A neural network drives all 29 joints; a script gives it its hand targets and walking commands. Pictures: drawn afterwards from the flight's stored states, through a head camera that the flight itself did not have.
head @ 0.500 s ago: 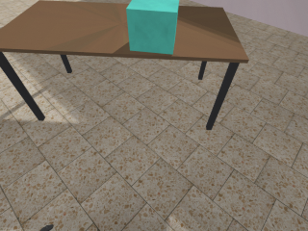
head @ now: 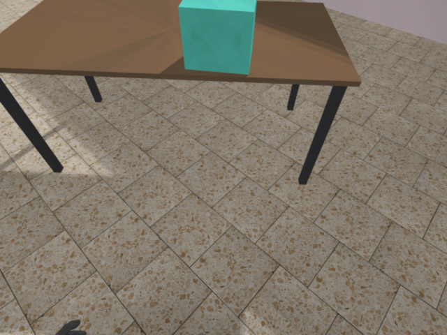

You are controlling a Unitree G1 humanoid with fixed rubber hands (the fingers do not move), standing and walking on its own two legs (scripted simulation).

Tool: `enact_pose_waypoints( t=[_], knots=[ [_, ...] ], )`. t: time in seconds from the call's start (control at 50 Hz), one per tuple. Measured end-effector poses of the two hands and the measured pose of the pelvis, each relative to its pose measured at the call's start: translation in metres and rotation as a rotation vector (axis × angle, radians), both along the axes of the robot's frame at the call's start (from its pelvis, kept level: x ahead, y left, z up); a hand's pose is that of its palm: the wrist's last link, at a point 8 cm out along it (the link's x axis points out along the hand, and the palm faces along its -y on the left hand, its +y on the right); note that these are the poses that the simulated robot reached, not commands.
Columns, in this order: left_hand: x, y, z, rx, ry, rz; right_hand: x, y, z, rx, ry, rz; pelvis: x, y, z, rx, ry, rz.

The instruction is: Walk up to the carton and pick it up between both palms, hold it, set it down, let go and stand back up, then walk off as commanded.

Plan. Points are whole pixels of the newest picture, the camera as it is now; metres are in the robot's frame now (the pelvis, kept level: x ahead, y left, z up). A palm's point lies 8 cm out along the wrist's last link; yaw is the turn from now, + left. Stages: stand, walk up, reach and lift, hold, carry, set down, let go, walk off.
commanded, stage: stand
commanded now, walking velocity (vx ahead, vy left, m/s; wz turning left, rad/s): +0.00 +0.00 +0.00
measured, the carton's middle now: (219, 32) +1.09 +0.05 +0.03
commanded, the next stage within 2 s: none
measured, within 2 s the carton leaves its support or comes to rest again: neither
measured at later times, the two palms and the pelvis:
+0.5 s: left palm out of the picture +0.10 +0.31 -0.11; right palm out of the picture +0.09 -0.32 -0.11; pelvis +0.01 +0.00 +0.00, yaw +0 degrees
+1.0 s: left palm out of the picture +0.10 +0.32 -0.11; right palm out of the picture +0.08 -0.31 -0.11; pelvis +0.01 +0.00 +0.00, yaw -1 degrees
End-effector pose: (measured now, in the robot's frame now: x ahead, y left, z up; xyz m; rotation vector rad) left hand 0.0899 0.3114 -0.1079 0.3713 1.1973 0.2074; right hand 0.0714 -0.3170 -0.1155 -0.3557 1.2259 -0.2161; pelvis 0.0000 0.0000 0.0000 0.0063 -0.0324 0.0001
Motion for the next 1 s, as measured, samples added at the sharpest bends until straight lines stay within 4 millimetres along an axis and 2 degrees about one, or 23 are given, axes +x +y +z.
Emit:
enact_pose_waypoints(
  t=[0.2,0.5,0.62,0.78,1.0],
  knots=[
    [0.013,0.0,0.003,0.004,-0.009,-0.007,0.011,0.002,0.0,0.006,-0.006,0.003,0.007,-0.001,0.001,-0.002,0.003,0.001],
    [0.009,-0.002,-0.002,-0.009,0.015,0.004,0.019,-0.002,0.005,-0.008,-0.025,-0.006,0.013,0.0,0.001,-0.005,0.003,-0.003],
    [0.009,0.0,-0.001,-0.003,0.011,0.007,0.019,0.002,0.004,-0.004,-0.026,-0.001,0.013,0.001,0.001,-0.005,0.003,-0.004],
    [0.01,0.001,0.0,-0.005,0.012,0.002,0.01,0.007,0.0,0.005,0.001,0.001,0.012,0.003,0.001,-0.003,0.007,-0.003],
    [0.012,0.004,0.001,0.008,0.012,-0.011,0.007,0.002,0.001,0.0,-0.001,-0.018,0.013,0.003,0.001,-0.003,0.004,-0.012]
  ],
)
